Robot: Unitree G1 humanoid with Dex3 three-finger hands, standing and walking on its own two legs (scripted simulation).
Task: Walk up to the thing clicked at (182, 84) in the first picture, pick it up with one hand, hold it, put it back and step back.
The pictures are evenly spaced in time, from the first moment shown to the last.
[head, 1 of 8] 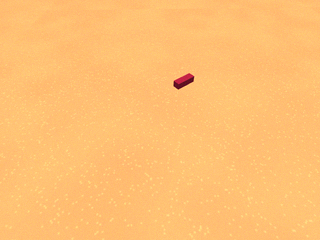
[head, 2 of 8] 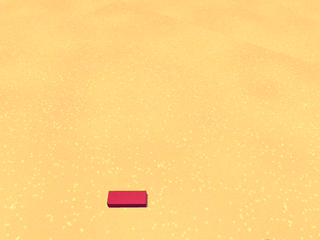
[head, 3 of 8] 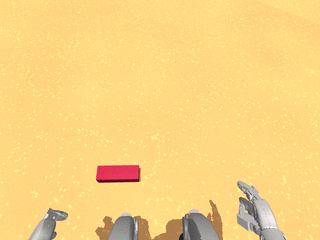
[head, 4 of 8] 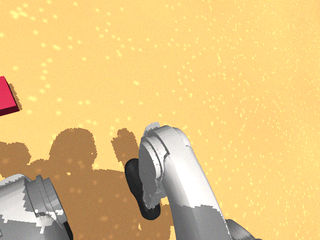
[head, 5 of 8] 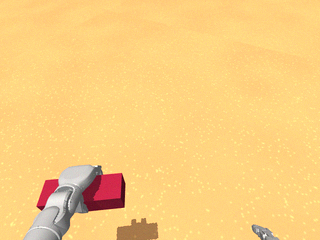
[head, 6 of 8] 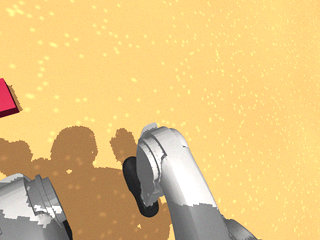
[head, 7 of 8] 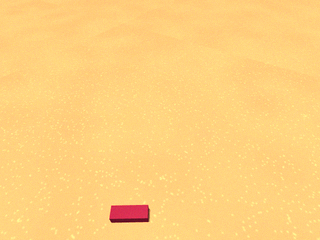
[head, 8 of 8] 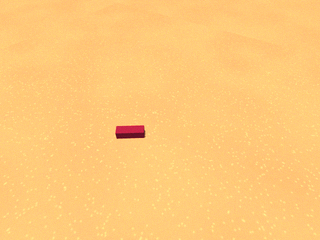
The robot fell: no
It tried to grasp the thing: yes
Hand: left
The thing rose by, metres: 0.66
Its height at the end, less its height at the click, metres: +0.00
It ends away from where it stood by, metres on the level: 0.01
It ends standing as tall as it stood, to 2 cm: yes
